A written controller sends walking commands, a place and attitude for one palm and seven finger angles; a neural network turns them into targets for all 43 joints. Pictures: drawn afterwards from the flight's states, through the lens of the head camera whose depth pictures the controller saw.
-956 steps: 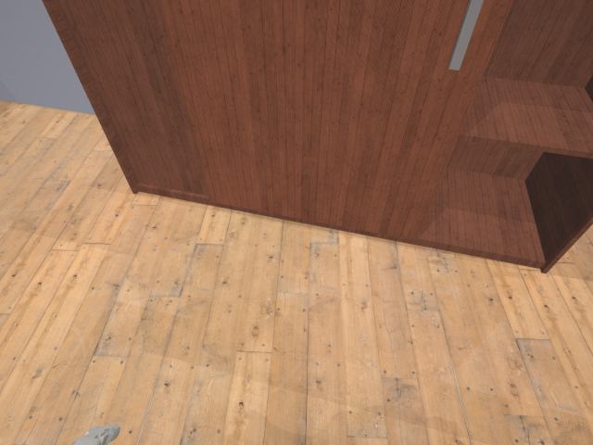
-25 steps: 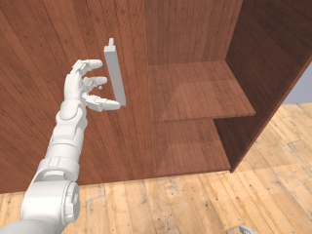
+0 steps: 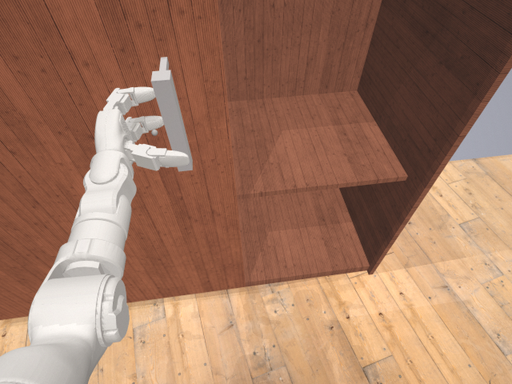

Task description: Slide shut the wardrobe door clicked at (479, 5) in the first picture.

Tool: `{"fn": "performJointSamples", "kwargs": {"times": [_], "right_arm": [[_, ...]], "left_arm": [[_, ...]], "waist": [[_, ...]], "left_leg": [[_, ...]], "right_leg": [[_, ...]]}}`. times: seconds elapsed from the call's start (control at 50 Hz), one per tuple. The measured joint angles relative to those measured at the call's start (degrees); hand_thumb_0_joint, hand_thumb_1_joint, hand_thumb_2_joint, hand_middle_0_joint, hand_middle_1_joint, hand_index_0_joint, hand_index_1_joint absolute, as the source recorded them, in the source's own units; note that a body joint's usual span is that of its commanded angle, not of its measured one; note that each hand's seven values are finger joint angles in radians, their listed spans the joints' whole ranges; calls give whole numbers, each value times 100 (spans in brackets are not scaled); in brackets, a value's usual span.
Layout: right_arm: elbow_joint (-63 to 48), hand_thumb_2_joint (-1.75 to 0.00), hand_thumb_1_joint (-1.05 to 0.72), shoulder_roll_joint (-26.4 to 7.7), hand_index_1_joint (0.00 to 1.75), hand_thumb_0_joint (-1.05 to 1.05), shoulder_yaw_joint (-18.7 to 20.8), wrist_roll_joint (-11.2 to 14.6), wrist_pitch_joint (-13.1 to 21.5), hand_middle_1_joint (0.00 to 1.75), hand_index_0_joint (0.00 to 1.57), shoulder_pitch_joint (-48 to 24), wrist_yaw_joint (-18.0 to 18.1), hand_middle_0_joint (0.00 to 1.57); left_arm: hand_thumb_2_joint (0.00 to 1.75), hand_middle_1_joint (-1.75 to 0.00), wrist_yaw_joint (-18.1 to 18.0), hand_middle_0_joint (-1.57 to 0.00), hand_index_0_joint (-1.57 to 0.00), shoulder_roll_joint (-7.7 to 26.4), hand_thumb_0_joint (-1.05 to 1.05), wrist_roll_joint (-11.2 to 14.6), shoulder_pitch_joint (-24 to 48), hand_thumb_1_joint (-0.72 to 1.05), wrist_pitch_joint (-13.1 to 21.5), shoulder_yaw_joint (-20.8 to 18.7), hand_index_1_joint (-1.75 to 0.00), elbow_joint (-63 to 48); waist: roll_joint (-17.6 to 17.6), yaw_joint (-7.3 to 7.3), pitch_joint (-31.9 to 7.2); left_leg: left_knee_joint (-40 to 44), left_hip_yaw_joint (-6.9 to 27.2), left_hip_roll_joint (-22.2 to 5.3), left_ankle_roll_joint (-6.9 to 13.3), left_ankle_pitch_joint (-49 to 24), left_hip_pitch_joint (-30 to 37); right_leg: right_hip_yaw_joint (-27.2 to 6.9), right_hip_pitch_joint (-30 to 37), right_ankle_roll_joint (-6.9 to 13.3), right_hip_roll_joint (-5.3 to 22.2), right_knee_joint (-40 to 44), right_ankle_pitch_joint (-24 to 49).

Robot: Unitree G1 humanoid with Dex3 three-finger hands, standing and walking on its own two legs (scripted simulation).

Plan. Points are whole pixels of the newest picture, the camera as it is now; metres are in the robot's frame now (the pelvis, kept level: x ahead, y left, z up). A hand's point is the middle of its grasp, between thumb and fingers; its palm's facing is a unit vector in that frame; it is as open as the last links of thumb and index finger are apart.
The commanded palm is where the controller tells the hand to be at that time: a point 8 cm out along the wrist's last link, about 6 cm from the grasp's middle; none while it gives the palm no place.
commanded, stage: feel for the door with the fingertips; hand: left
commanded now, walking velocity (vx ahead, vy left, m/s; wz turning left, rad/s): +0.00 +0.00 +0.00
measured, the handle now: (175, 117) +0.51 +0.13 +0.15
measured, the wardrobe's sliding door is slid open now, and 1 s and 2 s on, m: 0.52 0.52 0.52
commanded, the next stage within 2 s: slide the fingers in behind the handle in 0.02 s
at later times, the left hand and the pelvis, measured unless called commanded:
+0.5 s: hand (162, 136) +0.47 +0.15 +0.14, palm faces +0.10 -0.99 +0.02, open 13.9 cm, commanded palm +0.43 +0.20 +0.15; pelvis +0.00 +0.01 +0.00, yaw +0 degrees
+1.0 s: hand (167, 139) +0.45 +0.13 +0.15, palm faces +0.11 -0.99 +0.01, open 14.0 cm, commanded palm +0.43 +0.18 +0.15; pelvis +0.01 +0.00 +0.00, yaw +0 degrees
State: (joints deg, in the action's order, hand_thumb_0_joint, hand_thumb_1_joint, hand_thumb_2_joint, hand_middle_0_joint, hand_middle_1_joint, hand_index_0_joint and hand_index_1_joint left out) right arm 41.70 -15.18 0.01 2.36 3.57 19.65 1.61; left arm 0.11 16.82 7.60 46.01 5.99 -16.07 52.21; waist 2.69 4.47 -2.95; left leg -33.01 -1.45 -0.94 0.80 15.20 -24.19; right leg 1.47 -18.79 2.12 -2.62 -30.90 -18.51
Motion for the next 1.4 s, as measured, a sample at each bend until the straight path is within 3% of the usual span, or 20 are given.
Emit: {"fn": "performJointSamples", "kwargs": {"times": [0.14, 0.32, 0.6, 0.88, 1.2, 1.4], "right_arm": [[4, -90, -90, -10, 30, 1, 12, -19, -5, 30, 21, 68, -22, 20], [8, -90, -90, 9, 30, 1, 16, -19, -2, 30, 21, 144, -68, 20], [-148, -90, -90, 94, 30, 1, 2, -16, 31, 30, 21, 43, -110, 20], [-187, -90, -90, 100, 30, 1, 11, 8, -1, 30, 21, -165, -77, 20], [-138, -90, -90, 124, 30, 1, -6, -24, -3, 30, 21, -180, -84, 20], [-95, -90, -90, 113, 30, 1, 42, -21, -54, 30, 21, 13, -117, 20]], "left_arm": [[30, -123, 116, -35, -35, 103, -1, -72, 189, -50, 253, -75, -124, 336], [30, -124, 102, -35, -35, 94, -1, -27, 237, -50, 325, -33, -124, 408], [30, -120, -158, -30, -31, -277, -1, -60, -272, -50, 161, 84, -120, -344], [30, -120, -289, -30, -30, -452, -1, 22, -583, -50, -271, 337, -120, -939], [30, -120, -389, -30, -30, -516, -1, -17, -303, -50, -162, 375, -120, -616], [30, -120, -413, -30, -30, -543, -1, -17, -500, -50, -170, 350, -120, -806]], "waist": [[-12, 19, -11], [15, 10, -43], [11, 5, -59], [1, -123, -69], [-9, -83, -32], [17, -62, -57]], "left_leg": [[-74, 17, -2, 1, 15, -134], [-141, 12, 10, 20, 31, -234], [-111, -100, 8, 47, 91, -95], [-15, -34, 27, 26, 87, 121], [24, -11, 19, -4, 45, 95], [77, -54, -10, -13, 54, 165]], "right_leg": [[18, -125, 1, -2, -67, -18], [14, -223, -17, 11, -130, -30], [-101, -129, -50, 18, -120, -59], [-39, 125, -32, 27, 9, -63], [-17, 82, 1, 16, 2, -53], [-65, 138, 8, -10, 63, -37]]}}
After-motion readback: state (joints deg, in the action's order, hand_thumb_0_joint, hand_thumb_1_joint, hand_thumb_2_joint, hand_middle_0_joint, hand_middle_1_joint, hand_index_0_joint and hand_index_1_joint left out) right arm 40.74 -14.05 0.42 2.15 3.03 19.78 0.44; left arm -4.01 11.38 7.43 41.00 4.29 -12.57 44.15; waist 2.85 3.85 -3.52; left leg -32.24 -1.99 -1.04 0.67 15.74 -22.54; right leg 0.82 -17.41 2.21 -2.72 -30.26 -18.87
